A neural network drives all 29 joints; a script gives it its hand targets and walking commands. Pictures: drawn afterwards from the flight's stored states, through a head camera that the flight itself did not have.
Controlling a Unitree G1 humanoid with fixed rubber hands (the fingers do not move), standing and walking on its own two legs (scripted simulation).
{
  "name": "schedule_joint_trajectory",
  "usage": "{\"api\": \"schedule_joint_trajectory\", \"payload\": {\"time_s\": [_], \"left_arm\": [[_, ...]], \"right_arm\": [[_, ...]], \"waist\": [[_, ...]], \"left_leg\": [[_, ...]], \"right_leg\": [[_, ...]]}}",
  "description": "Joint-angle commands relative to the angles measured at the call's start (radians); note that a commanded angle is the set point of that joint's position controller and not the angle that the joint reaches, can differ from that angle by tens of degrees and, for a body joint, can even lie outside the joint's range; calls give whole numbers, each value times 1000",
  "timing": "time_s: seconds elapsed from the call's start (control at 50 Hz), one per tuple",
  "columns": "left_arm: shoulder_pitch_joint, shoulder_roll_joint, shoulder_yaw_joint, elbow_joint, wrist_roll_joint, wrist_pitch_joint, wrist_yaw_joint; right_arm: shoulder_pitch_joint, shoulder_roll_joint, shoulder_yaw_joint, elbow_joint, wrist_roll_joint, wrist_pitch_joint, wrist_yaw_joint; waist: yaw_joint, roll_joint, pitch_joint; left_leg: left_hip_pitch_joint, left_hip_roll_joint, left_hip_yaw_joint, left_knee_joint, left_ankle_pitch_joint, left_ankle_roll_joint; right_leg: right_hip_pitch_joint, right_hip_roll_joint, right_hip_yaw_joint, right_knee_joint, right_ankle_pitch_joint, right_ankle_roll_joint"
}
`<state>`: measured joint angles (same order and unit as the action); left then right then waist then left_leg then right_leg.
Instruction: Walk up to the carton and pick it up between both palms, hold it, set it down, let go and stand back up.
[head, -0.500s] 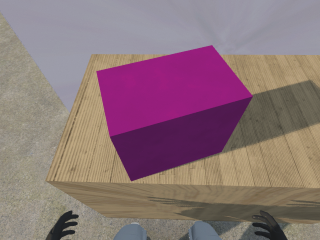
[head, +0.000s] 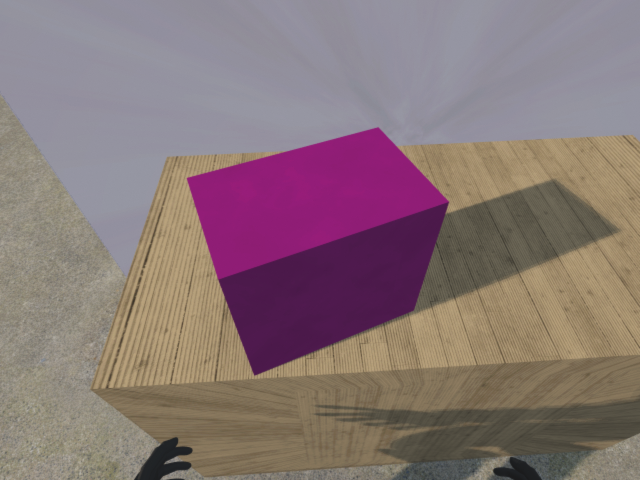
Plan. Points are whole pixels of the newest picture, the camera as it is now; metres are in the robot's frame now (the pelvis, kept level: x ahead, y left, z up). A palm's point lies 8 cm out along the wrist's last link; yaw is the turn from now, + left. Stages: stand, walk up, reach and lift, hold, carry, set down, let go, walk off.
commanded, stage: walk up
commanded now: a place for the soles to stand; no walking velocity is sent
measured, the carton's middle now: (315, 253) +0.41 +0.03 +0.04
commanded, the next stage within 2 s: reach and lift in 1.34 s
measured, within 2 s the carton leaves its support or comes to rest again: neither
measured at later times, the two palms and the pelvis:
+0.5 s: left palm out of the picture +0.07 +0.25 -0.11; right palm out of the picture +0.05 -0.26 -0.11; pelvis -0.01 +0.00 +0.00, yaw -3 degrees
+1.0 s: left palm out of the picture +0.12 +0.25 -0.11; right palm out of the picture +0.05 -0.28 -0.11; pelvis -0.01 +0.00 -0.01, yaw -5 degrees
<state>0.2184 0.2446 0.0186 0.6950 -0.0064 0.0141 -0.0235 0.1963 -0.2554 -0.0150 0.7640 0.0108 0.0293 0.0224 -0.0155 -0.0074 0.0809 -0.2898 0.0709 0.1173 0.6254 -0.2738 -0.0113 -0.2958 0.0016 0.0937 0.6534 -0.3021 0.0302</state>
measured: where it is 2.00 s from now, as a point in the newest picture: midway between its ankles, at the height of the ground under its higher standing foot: outside the picture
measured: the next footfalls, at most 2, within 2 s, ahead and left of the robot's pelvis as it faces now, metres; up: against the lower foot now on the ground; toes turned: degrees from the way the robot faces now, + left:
none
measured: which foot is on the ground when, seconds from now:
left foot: down 0.00-1.00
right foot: down 0.00-1.00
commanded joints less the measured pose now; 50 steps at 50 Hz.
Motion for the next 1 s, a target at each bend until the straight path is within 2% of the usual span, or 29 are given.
{"api": "schedule_joint_trajectory", "payload": {"time_s": [0.0,0.16,0.2,0.24,0.56,0.58,0.6,0.64,0.68,0.72,0.74,0.78,0.8,0.82,0.84,0.88,0.9,0.94,0.98], "left_arm": [[10,181,65,-92,3,-36,4],[43,186,72,-80,7,-42,0],[60,178,70,-80,6,-40,2],[62,188,73,-77,6,-39,4],[103,169,65,-68,8,-35,11],[81,199,78,-71,13,-27,12],[93,189,76,-72,16,-24,12],[107,178,74,-79,19,-19,11],[106,178,76,-85,17,-15,9],[100,187,79,-88,14,-12,8],[92,196,81,-89,12,-11,7],[61,226,87,-90,7,-9,7],[38,243,93,-91,3,-6,9],[11,253,95,-95,2,-4,11],[-11,254,94,-100,3,-1,13],[-47,245,90,-106,6,8,14],[-48,231,88,-109,9,12,12],[-11,195,80,-104,16,13,2],[28,174,77,-96,26,10,-6]], "right_arm": [[-26,-177,-51,-102,-4,-34,-7],[0,-185,-54,-97,-10,-39,-8],[10,-186,-53,-94,-8,-38,-10],[19,-182,-52,-92,-8,-38,-12],[63,-189,-47,-81,-6,-40,-20],[57,-218,-60,-96,-16,-43,-27],[69,-230,-63,-94,-18,-45,-29],[66,-242,-69,-100,-20,-41,-32],[48,-242,-71,-113,-21,-32,-32],[31,-235,-70,-125,-18,-21,-33],[25,-228,-68,-130,-16,-16,-32],[31,-197,-62,-137,-9,-10,-30],[47,-176,-59,-136,-6,-9,-29],[66,-163,-58,-133,-7,-10,-29],[85,-160,-59,-131,-9,-13,-30],[119,-163,-59,-129,-10,-28,-30],[117,-179,-62,-130,-12,-36,-31],[80,-235,-75,-138,-21,-48,-37],[55,-271,-83,-139,-25,-49,-42]], "waist": [[7,13,-50],[1,-15,-61],[5,19,-69],[1,-2,-57],[9,-4,-70],[5,-14,-42],[8,9,-81],[14,45,-112],[17,66,-114],[20,60,-98],[18,38,-88],[9,-47,-73],[4,-98,-72],[-2,-127,-68],[-10,-134,-66],[-26,-135,-81],[-24,-111,-86],[-2,-10,-80],[17,85,-92]], "left_leg": [[19,88,-140,-212,-174,61],[51,87,-136,-201,-208,64],[47,89,-129,-205,-233,63],[47,86,-128,-203,-235,60],[36,107,-116,-204,-153,67],[31,124,-127,-196,-60,80],[41,149,-132,-196,7,98],[24,186,-133,-199,44,131],[-2,197,-123,-194,22,143],[-21,177,-101,-173,-33,128],[-19,152,-85,-147,-60,112],[21,71,-53,-52,-104,73],[67,22,-36,21,-125,56],[99,-14,-33,60,-136,44],[116,-24,-43,55,-140,41],[118,2,-75,-10,-125,50],[94,33,-106,-65,-130,58],[39,124,-191,-189,-158,90],[-22,234,-289,-273,-147,158]], "right_leg": [[-85,-49,104,-182,-52,-69],[-140,-39,130,-214,-123,-73],[-139,-42,140,-232,-143,-75],[-153,-39,146,-238,-152,-75],[-105,-24,138,-169,25,-65],[-110,-10,117,-108,154,-70],[-78,-4,98,-64,209,-65],[-29,6,70,-9,209,-57],[-14,7,64,8,187,-57],[-28,-2,84,-18,176,-64],[-49,-12,110,-52,167,-73],[-132,-49,209,-156,103,-112],[-191,-75,265,-218,48,-145],[-232,-92,309,-260,5,-170],[-250,-95,322,-273,-16,-177],[-233,-73,274,-249,-40,-155],[-205,-49,236,-215,-47,-130],[-147,10,150,-99,-20,-78],[-61,52,53,47,17,-50]]}}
